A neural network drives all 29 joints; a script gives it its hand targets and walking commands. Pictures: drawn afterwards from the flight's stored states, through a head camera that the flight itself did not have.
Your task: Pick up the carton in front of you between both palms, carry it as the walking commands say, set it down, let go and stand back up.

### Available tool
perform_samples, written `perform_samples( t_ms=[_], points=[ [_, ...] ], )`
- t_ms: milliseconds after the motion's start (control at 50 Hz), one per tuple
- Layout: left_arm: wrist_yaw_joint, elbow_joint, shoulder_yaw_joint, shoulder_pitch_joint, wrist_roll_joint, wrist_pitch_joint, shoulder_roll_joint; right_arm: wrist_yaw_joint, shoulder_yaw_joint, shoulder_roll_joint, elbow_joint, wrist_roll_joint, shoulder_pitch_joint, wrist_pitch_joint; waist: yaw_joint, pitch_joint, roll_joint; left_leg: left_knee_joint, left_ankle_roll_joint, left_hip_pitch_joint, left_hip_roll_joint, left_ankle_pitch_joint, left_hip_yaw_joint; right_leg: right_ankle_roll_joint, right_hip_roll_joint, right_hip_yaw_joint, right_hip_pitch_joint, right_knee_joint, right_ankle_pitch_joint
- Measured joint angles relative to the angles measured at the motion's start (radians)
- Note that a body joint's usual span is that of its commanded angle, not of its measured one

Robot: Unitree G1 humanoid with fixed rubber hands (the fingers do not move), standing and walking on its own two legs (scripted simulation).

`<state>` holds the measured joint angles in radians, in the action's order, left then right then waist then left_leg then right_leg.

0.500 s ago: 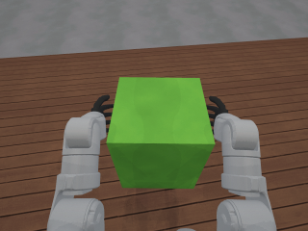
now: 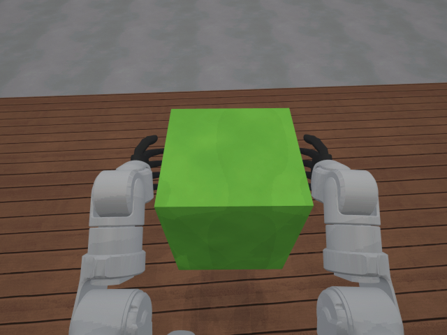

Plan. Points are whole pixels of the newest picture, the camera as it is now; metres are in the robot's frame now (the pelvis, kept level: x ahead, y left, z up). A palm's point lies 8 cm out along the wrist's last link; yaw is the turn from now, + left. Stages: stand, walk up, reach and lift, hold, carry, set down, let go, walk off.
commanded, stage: carry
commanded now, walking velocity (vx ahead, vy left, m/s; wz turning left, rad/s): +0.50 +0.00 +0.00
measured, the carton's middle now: (230, 194) +0.36 +0.01 +0.03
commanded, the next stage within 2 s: none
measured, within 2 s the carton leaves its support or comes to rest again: neither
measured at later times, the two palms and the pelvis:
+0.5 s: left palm (171, 86) +0.68 +0.17 +0.04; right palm (287, 95) +0.66 -0.12 +0.05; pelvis +0.32 +0.04 -0.05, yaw -1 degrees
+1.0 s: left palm (190, 42) +0.98 +0.16 +0.01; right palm (279, 43) +0.99 -0.14 +0.01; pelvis +0.64 +0.00 -0.09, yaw +0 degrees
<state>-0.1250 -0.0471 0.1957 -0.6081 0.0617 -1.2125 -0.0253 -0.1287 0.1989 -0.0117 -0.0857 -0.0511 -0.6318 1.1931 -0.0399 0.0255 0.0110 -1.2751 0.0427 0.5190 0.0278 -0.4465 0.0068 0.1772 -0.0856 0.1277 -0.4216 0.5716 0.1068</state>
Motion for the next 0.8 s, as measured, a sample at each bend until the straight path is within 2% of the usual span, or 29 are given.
perform_samples(
  t_ms=[60,140,200,260,300,340,380,400,420,460,560,620,700,800],
  points=[
    [-0.002,-0.006,0.001,0.008,-0.017,0.007,0.005,0.000,0.007,-0.015,0.013,-0.020,0.008,0.007,-0.015,-0.014,0.005,0.158,-0.012,0.099,-0.046,0.061,0.012,-0.005,0.008,-0.007,0.052,-0.020,0.041],
    [-0.002,0.003,0.004,0.005,-0.023,0.033,-0.002,0.000,0.016,-0.026,0.054,-0.029,0.025,-0.008,-0.027,-0.025,0.004,0.333,-0.013,0.179,-0.071,0.226,0.007,-0.017,0.013,-0.024,0.124,-0.039,0.102],
    [-0.003,0.024,0.003,0.001,-0.025,0.045,-0.008,0.000,0.021,-0.030,0.100,-0.031,0.038,-0.013,-0.032,-0.022,-0.006,0.490,-0.008,0.180,-0.062,0.368,-0.011,-0.029,0.010,-0.038,0.186,-0.045,0.160],
    [-0.003,0.029,-0.003,-0.010,-0.027,0.051,-0.010,0.000,0.028,-0.029,0.130,-0.030,0.044,-0.011,-0.038,-0.002,-0.018,0.686,0.008,0.123,-0.029,0.519,-0.051,-0.040,0.002,-0.050,0.248,-0.014,0.247],
    [-0.002,0.016,-0.005,-0.016,-0.030,0.051,-0.004,0.000,0.029,-0.029,0.120,-0.033,0.038,-0.010,-0.038,0.019,-0.025,0.805,0.026,0.052,-0.003,0.605,-0.085,-0.049,-0.005,-0.055,0.280,0.060,0.325],
    [-0.001,-0.010,-0.004,-0.023,-0.037,0.047,0.011,0.000,0.024,-0.029,0.083,-0.038,0.022,-0.010,-0.027,0.043,-0.036,0.871,0.041,-0.043,0.004,0.675,-0.113,-0.065,-0.014,-0.047,0.272,0.241,0.385],
    [0.003,-0.057,-0.002,-0.044,-0.045,0.052,0.034,0.000,0.018,-0.031,0.029,-0.048,0.002,-0.025,0.004,0.048,0.003,0.750,0.056,-0.033,0.034,0.458,-0.119,-0.103,0.007,-0.078,0.175,0.509,0.448],
    [0.003,-0.078,0.000,-0.044,-0.046,0.053,0.039,0.001,0.013,-0.029,-0.003,-0.049,-0.006,-0.029,0.021,0.042,0.007,0.693,0.067,-0.021,0.043,0.397,-0.122,-0.113,0.009,-0.100,0.111,0.632,0.468],
    [0.003,-0.092,-0.001,-0.035,-0.044,0.049,0.038,0.001,0.008,-0.025,-0.027,-0.046,-0.004,-0.027,0.036,0.038,0.000,0.663,0.077,-0.023,0.045,0.367,-0.122,-0.115,0.013,-0.111,0.051,0.715,0.460],
    [0.003,-0.102,-0.007,-0.017,-0.029,0.033,0.025,0.001,0.002,-0.015,-0.042,-0.031,0.020,-0.017,0.058,0.026,-0.015,0.651,0.085,-0.049,0.043,0.344,-0.118,-0.120,0.037,-0.119,-0.054,0.755,0.403],
    [0.003,-0.042,-0.010,0.012,0.001,0.022,-0.001,-0.006,-0.005,-0.004,-0.010,0.008,0.050,-0.025,0.084,-0.016,-0.020,0.684,0.084,-0.138,0.040,0.278,-0.113,-0.140,0.114,-0.132,-0.241,0.564,0.270],
    [0.003,0.008,-0.002,0.028,0.007,0.034,-0.011,-0.007,-0.002,-0.011,0.016,0.013,0.048,-0.045,0.096,-0.028,-0.019,0.707,0.077,-0.194,0.040,0.239,-0.103,-0.146,0.133,-0.132,-0.304,0.447,0.160],
    [0.002,0.077,0.007,0.045,0.011,0.040,-0.020,-0.007,-0.002,-0.018,0.054,0.018,0.043,-0.058,0.108,-0.024,-0.012,0.735,0.064,-0.283,0.045,0.174,-0.085,-0.139,0.121,-0.110,-0.305,0.242,-0.024],
    [0.002,0.104,0.017,0.033,0.014,0.029,-0.018,-0.007,-0.008,-0.011,0.056,0.023,0.015,-0.055,0.122,0.018,0.003,0.662,0.047,-0.386,0.063,0.028,-0.068,-0.107,0.061,-0.038,-0.169,-0.084,-0.261]
  ],
)
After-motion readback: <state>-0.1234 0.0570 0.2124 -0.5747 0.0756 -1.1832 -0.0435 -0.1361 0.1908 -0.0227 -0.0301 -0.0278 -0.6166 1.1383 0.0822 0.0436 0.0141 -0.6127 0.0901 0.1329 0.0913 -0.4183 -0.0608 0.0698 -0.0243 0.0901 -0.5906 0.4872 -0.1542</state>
